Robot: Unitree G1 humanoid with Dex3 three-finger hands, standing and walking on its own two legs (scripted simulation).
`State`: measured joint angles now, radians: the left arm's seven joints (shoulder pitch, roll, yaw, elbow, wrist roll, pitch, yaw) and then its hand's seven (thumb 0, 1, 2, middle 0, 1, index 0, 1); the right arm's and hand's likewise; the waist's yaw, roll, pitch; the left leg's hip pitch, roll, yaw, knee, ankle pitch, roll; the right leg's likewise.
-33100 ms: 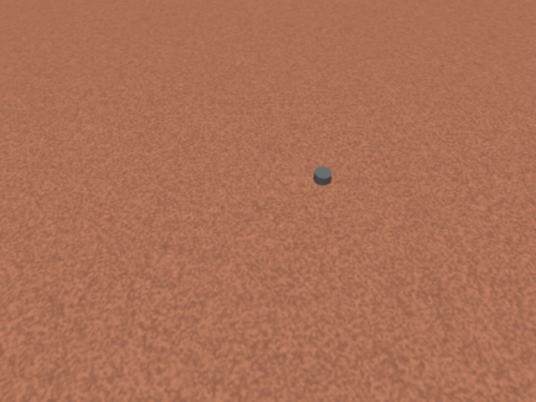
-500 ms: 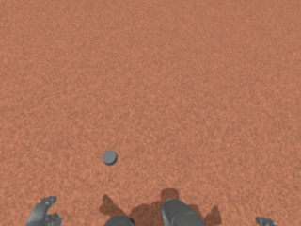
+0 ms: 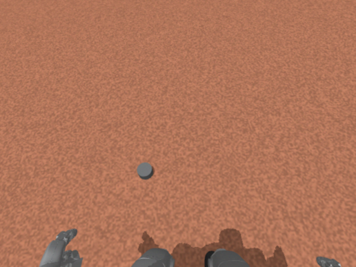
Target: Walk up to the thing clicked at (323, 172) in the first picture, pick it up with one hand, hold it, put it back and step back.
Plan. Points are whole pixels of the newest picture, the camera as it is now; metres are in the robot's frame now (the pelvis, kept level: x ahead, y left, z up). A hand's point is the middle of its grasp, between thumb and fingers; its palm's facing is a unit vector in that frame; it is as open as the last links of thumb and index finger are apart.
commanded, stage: step back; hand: left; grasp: from above
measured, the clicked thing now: (145, 171) +0.61 +0.26 -0.74
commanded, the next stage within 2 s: none
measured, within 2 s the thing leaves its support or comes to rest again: neither
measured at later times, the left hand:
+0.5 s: hand out of the picture -0.09 +0.27 -0.16, palm faces -0.04 -0.92 -0.39, open 7.4 cm
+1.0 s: hand out of the picture -0.20 +0.24 -0.15, palm faces +0.05 -0.92 -0.38, open 7.4 cm
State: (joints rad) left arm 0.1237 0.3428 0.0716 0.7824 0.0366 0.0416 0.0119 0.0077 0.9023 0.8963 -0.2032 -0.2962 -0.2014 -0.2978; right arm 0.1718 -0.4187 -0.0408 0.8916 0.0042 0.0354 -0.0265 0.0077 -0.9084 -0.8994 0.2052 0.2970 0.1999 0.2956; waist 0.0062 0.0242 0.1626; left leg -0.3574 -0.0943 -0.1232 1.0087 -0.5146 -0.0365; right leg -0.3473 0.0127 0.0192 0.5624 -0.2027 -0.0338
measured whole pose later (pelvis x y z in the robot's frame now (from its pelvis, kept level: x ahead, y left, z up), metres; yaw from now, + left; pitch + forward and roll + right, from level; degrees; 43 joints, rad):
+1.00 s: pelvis -0.34 -0.03 -0.01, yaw +4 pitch -3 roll +1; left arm 0.07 0.39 0.08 0.77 0.02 0.08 0.02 0.01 0.91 0.90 -0.20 -0.30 -0.20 -0.30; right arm 0.24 -0.35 -0.04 0.90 -0.04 0.03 0.00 0.01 -0.91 -0.90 0.21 0.30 0.20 0.30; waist -0.02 -0.06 0.20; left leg -0.25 -0.05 -0.02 0.66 -0.35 0.02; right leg -0.47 -0.02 0.02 0.86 -0.43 -0.01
